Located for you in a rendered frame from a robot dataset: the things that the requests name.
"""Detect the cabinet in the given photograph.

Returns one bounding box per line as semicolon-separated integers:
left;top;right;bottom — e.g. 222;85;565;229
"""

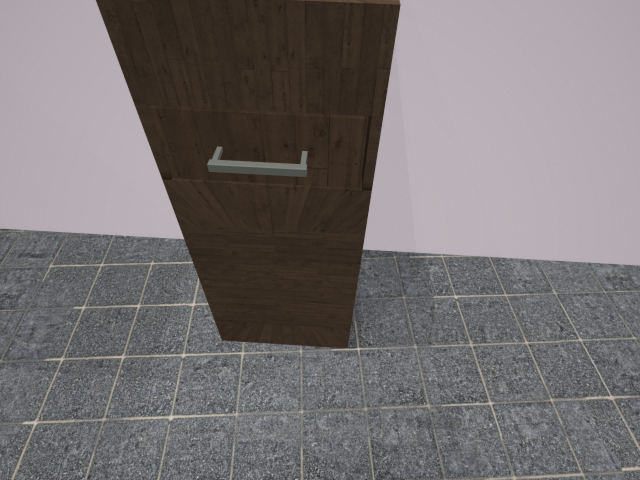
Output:
96;0;401;348

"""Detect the drawer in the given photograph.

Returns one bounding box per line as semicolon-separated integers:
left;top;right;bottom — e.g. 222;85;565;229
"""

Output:
150;105;369;188

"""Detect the handle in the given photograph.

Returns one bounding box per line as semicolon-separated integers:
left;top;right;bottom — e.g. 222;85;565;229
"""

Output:
207;147;308;177

